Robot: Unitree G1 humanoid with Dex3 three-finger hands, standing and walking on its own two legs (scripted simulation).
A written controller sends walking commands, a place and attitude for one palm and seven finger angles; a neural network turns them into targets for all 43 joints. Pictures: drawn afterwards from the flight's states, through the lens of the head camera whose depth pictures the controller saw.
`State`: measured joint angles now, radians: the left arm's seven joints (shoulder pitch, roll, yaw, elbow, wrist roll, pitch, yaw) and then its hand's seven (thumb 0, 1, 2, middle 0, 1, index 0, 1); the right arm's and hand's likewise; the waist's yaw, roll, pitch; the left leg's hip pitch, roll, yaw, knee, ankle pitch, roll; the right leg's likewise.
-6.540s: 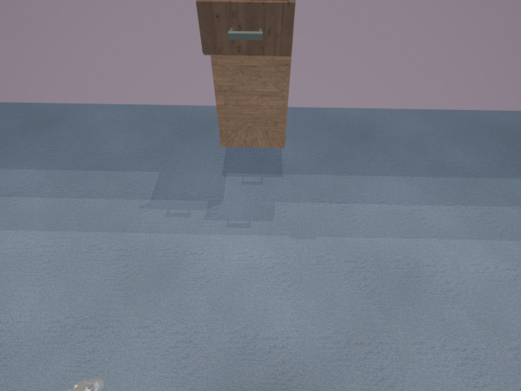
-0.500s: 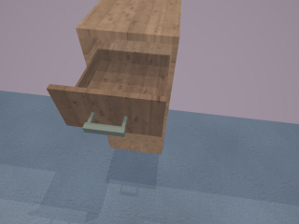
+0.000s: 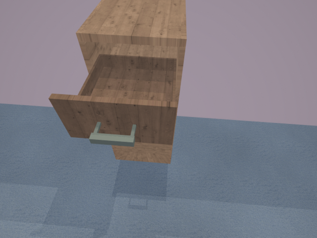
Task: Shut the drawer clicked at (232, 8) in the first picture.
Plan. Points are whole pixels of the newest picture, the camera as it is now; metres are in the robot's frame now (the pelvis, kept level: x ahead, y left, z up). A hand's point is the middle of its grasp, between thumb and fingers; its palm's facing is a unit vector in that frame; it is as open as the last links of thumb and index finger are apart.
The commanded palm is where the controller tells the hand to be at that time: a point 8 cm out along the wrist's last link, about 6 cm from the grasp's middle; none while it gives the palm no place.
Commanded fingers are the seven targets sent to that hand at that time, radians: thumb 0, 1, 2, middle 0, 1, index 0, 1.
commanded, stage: look again from close up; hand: left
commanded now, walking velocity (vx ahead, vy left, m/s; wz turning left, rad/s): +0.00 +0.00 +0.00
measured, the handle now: (114, 133) +0.38 +0.15 +0.03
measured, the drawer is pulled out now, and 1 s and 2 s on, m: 0.30 0.30 0.30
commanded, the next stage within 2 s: shuffle to correct the standing spot in 0.40 s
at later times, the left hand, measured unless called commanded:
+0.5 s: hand out of the picture +0.01 +0.15 -0.17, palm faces +0.00 -0.98 -0.21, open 7.4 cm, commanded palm none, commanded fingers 0.00 0.90 0.90 -0.20 -0.30 -0.20 -0.30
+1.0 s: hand out of the picture +0.04 +0.14 -0.19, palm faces +0.07 -0.98 -0.19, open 7.4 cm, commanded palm none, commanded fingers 0.00 0.90 0.90 -0.20 -0.30 -0.20 -0.30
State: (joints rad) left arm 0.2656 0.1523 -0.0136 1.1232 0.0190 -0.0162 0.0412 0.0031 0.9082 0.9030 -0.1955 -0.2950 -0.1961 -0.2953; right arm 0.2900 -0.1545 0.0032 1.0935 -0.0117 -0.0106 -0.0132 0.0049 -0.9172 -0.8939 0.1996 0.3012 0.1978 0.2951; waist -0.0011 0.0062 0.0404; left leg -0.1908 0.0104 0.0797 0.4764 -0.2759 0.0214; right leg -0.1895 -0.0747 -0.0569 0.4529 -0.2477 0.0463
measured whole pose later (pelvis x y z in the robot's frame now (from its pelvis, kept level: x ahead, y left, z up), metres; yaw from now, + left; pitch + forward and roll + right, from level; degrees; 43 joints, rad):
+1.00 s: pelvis +0.07 -0.04 -0.02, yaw +1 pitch +0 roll +0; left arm 0.32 0.15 0.03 1.11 0.02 -0.04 0.01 0.01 0.91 0.90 -0.20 -0.30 -0.20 -0.30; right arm 0.34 -0.13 0.00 1.13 -0.02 -0.02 -0.02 0.00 -0.91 -0.89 0.20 0.30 0.20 0.29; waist 0.01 0.01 0.05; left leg -0.22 0.06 0.06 0.71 -0.45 -0.01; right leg -0.18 -0.04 -0.10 0.65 -0.47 0.00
